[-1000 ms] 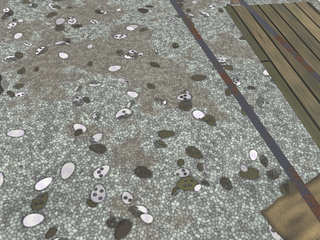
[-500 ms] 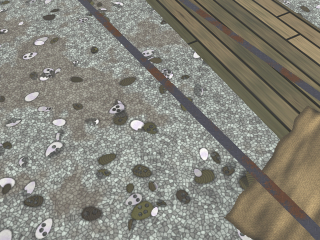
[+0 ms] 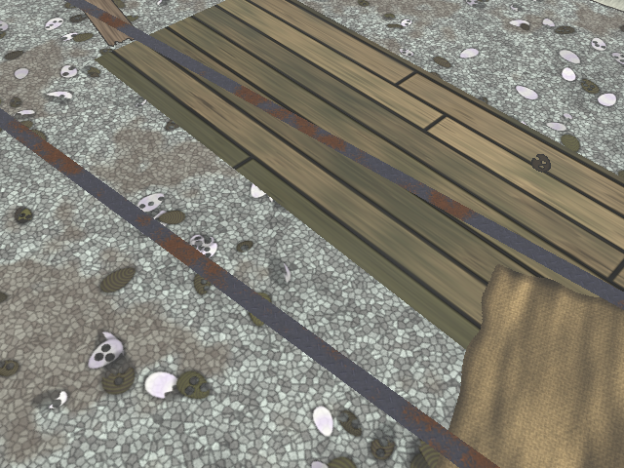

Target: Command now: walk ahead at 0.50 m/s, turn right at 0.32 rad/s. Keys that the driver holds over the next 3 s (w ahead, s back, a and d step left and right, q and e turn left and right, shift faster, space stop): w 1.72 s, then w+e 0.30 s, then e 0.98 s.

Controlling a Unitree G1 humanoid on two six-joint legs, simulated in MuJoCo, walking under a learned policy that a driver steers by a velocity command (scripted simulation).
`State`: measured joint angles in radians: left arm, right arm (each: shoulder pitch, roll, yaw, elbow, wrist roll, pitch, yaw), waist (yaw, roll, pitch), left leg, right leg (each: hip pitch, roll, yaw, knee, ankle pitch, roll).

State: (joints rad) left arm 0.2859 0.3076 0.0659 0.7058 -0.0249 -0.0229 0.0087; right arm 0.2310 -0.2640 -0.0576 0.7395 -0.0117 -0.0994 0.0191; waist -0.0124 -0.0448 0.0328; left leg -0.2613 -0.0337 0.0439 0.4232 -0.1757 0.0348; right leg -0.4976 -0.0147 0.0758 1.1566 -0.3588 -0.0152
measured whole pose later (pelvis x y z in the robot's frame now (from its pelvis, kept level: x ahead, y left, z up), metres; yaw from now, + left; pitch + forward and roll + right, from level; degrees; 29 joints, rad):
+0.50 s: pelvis +0.27 -0.07 +0.00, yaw -3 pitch +1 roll +0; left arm 0.27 0.27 0.05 0.74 0.00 -0.07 -0.03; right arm 0.24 -0.32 -0.05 0.80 0.02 -0.08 0.01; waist 0.01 0.04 0.03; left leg -0.52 0.10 -0.02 1.10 -0.31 0.00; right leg -0.24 0.04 -0.03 0.39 -0.17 -0.06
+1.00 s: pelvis +0.55 -0.02 +0.00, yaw -2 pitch +1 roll +0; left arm 0.28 0.30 0.05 0.84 -0.02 -0.07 0.00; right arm 0.22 -0.27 -0.04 0.80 -0.01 -0.08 0.04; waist -0.01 -0.03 0.04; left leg -0.29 -0.04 0.05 0.43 -0.16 0.06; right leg -0.47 -0.07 0.04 1.12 -0.33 -0.03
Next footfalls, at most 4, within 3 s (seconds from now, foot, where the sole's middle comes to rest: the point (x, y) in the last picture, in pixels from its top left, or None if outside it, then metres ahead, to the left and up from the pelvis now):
0.32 right None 0.33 -0.16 -0.78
0.84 left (285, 397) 0.64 0.07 -0.78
1.36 right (384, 290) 0.93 -0.18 -0.78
1.90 left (294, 202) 1.24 0.05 -0.78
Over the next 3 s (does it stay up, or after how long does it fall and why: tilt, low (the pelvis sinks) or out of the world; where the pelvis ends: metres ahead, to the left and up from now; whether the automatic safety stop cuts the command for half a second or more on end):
stays up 1.35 -0.08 0.00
